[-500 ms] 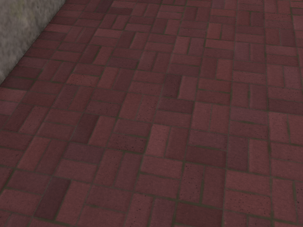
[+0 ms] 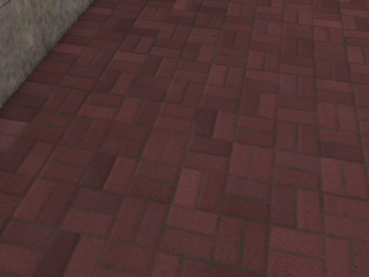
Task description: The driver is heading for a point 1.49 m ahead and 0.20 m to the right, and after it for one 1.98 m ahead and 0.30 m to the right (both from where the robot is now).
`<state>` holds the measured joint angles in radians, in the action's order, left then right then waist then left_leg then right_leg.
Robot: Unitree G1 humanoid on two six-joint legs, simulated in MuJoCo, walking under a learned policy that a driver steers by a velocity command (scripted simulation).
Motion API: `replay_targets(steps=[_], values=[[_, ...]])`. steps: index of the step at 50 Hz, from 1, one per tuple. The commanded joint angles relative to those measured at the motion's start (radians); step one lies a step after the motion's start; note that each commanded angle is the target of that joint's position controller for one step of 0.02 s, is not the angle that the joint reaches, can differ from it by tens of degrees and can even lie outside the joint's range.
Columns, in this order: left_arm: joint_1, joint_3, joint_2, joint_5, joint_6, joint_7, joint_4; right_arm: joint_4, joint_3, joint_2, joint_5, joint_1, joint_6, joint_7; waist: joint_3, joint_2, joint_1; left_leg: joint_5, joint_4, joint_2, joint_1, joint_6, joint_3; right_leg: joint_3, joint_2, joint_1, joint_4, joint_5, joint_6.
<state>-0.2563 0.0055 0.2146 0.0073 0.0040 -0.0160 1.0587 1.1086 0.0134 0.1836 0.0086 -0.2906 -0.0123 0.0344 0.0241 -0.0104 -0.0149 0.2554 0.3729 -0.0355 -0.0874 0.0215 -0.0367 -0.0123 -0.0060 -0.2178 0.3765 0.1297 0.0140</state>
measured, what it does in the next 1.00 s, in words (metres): stands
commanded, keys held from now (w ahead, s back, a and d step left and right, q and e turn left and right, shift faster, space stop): no key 1.00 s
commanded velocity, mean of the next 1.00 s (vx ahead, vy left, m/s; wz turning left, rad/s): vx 0.00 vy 0.00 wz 0.00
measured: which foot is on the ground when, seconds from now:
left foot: down 0.00-1.00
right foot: down 0.00-1.00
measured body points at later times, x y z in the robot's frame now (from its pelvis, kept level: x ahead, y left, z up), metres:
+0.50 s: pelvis +0.02 +0.01 +0.00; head +0.02 +0.02 +0.45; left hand +0.01 +0.24 -0.16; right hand +0.00 -0.21 -0.16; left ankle -0.03 +0.11 -0.74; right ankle +0.05 -0.11 -0.74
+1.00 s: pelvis +0.03 +0.02 +0.00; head +0.03 +0.02 +0.45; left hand +0.00 +0.23 -0.17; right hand -0.01 -0.20 -0.16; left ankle -0.03 +0.11 -0.74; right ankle +0.05 -0.11 -0.74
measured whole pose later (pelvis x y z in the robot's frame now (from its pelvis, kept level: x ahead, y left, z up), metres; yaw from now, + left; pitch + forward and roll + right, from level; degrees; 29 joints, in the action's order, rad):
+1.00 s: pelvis +0.03 +0.02 +0.00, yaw +0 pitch -1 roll +0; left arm -0.29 0.00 0.14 0.01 0.00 -0.04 1.18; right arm 1.14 0.02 0.13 0.01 -0.35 -0.02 0.05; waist 0.03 0.00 -0.01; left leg 0.30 0.38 -0.05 -0.06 0.05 -0.02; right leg 0.00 0.01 -0.20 0.41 0.18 -0.01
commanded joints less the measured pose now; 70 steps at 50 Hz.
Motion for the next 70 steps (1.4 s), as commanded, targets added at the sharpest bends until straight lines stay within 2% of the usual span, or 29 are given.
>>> replay_targets(steps=[1,12,25,70], values=[[-0.033,0.009,0.077,0.000,-0.008,-0.005,-0.005,-0.010,-0.013,0.097,-0.001,-0.051,-0.007,0.004,0.046,0.018,0.002,-0.045,-0.105,0.115,-0.125,0.037,-0.102,0.100,0.089,0.060,-0.048,-0.016,0.019],[-0.072,0.000,0.050,0.000,-0.008,-0.014,0.053,0.011,-0.008,0.069,-0.002,-0.072,-0.009,0.007,0.048,0.018,0.002,-0.109,-0.091,0.112,-0.102,0.040,-0.088,0.098,0.093,0.058,-0.031,-0.057,0.014],[-0.087,-0.001,0.026,0.000,-0.005,-0.021,0.087,0.022,-0.005,0.047,-0.002,-0.107,-0.011,0.012,0.052,0.016,0.002,-0.157,-0.080,0.112,-0.094,0.041,-0.081,0.093,0.095,0.067,-0.014,-0.084,0.012],[-0.120,0.000,-0.013,-0.002,-0.001,-0.028,0.121,0.024,-0.007,0.006,0.000,-0.180,-0.016,0.017,0.071,0.019,0.005,-0.204,-0.073,0.115,-0.081,0.042,-0.072,0.084,0.096,0.065,0.003,-0.097,0.003]])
